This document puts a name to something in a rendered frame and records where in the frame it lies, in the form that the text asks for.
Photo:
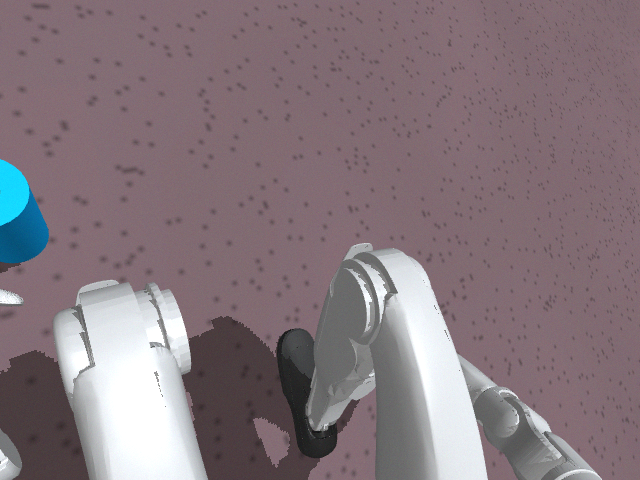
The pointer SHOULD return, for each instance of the right robot foot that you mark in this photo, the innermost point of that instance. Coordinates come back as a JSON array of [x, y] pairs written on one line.
[[296, 365]]

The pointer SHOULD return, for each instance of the bottle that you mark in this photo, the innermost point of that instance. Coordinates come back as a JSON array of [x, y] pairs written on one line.
[[23, 231]]

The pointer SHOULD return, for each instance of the right robot arm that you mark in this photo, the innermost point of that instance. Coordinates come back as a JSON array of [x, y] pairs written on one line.
[[525, 438]]

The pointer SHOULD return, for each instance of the right robot hand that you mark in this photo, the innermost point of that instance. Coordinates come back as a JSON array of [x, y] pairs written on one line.
[[476, 381]]

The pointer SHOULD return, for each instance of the left robot arm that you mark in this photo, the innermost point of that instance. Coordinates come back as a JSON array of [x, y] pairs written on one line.
[[10, 460]]

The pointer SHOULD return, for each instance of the left robot hand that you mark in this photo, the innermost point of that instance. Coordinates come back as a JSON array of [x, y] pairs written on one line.
[[8, 298]]

